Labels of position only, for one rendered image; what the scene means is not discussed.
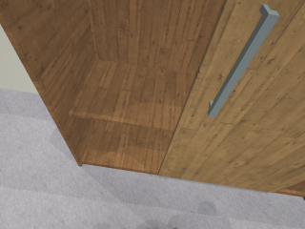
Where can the wardrobe door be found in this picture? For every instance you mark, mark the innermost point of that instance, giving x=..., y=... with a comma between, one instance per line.
x=256, y=141
x=298, y=187

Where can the handle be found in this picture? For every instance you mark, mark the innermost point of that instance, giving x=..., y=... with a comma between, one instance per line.
x=262, y=29

